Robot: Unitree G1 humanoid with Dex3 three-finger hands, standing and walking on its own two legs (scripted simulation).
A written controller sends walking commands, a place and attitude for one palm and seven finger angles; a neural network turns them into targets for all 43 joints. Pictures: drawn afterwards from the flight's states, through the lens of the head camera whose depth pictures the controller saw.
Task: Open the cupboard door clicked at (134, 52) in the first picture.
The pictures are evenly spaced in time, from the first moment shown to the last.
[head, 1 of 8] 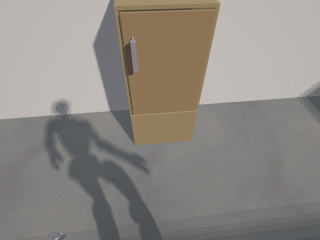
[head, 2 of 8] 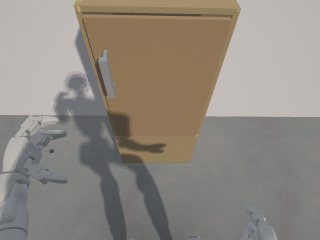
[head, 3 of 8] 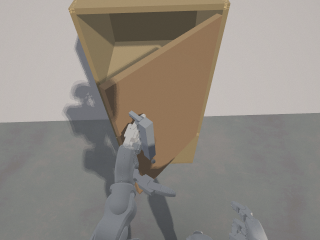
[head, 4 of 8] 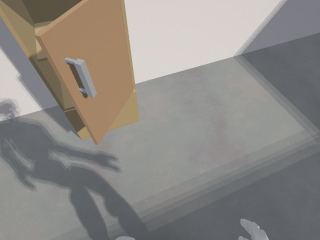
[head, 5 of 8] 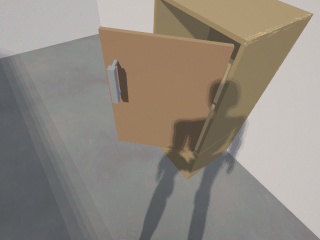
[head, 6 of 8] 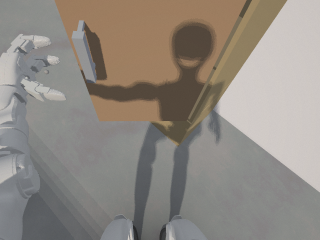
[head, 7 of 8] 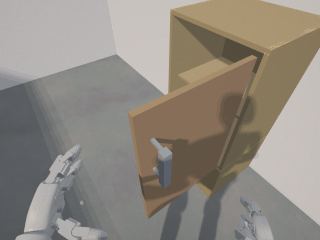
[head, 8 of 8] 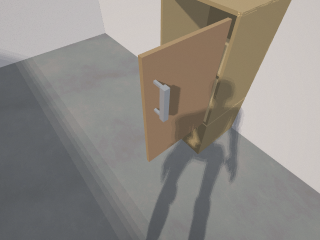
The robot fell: no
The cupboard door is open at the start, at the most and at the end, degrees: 0 93 90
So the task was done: yes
